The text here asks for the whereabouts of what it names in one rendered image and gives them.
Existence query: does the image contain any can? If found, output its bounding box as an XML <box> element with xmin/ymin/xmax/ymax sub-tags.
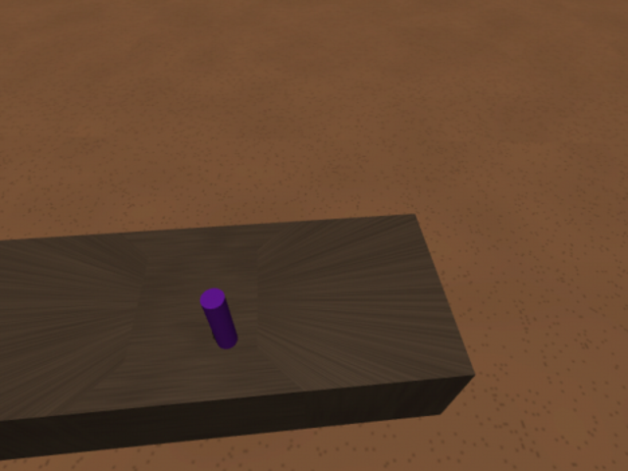
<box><xmin>200</xmin><ymin>288</ymin><xmax>237</xmax><ymax>349</ymax></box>

